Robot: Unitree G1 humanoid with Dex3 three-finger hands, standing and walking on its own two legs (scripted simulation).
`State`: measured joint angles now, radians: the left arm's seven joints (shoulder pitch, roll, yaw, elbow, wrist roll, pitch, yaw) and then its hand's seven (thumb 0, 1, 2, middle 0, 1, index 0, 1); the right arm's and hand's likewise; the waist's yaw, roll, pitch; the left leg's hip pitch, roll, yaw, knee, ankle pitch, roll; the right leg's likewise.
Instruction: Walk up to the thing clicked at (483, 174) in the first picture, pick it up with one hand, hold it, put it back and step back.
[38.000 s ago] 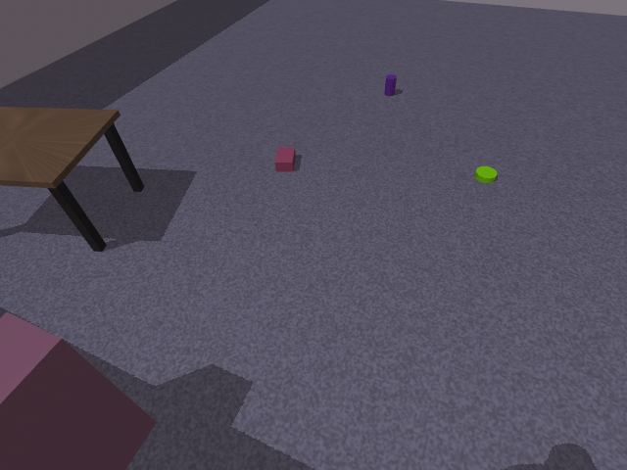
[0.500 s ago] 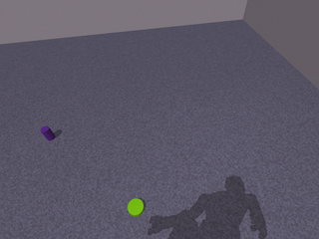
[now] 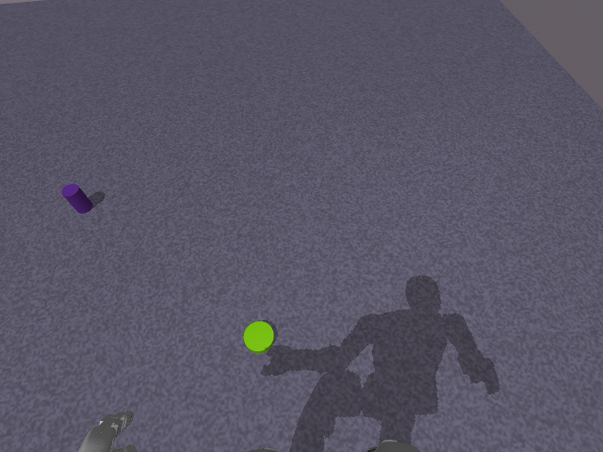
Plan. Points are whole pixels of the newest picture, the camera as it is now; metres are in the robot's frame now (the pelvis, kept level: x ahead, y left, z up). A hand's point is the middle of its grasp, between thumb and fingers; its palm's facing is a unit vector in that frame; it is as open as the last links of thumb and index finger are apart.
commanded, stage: step back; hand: left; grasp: from above
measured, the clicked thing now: (259, 337) +0.49 +0.17 -0.74
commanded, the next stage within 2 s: none
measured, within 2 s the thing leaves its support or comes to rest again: neither
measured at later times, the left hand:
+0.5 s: hand out of the picture +0.03 +0.28 -0.15, palm faces -0.10 -0.91 -0.41, open 7.4 cm
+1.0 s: hand out of the picture -0.10 +0.30 -0.14, palm faces -0.02 -0.94 -0.35, open 7.4 cm
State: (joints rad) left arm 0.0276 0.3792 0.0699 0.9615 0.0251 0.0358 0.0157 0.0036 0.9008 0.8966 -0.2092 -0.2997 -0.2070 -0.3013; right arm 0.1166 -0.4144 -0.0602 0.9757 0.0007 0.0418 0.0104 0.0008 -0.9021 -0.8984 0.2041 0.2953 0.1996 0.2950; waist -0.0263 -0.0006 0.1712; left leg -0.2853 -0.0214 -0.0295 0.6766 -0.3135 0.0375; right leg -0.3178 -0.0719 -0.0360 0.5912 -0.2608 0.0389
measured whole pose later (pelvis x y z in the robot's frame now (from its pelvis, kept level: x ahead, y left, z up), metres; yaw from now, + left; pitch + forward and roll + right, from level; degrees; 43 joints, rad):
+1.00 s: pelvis -0.23 +0.04 +0.01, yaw -1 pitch -3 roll -2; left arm 0.14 0.39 0.08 0.81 0.02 0.08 0.01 0.00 0.90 0.90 -0.21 -0.30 -0.21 -0.30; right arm 0.18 -0.35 -0.03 0.89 -0.04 0.03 -0.01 0.00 -0.90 -0.90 0.21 0.30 0.20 0.30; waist 0.00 -0.03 0.16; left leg -0.26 0.00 -0.06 0.58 -0.27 0.02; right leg -0.49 0.13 0.15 1.15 -0.48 -0.02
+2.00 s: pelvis -0.59 -0.02 -0.01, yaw -4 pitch -4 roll -2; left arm 0.23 0.36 0.07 0.94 0.04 0.01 0.00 0.00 0.90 0.90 -0.21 -0.30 -0.21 -0.30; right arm 0.09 -0.41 -0.06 0.84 -0.03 0.06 -0.01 0.00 -0.90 -0.90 0.21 0.30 0.20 0.30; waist 0.02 0.07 0.14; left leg -0.46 0.06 -0.08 0.74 -0.34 0.01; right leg -0.19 0.05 0.02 0.63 -0.39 -0.01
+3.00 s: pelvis -0.56 -0.01 +0.00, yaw +0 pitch -2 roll +0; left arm 0.12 0.37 0.04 1.01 0.01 -0.02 0.01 0.00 0.90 0.90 -0.21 -0.30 -0.21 -0.30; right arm 0.16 -0.35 -0.04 1.04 -0.02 0.00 0.00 0.00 -0.90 -0.90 0.20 0.30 0.20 0.30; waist 0.02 0.00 0.09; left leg -0.25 0.01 -0.01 0.61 -0.32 -0.01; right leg -0.27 -0.05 -0.05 0.61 -0.31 0.02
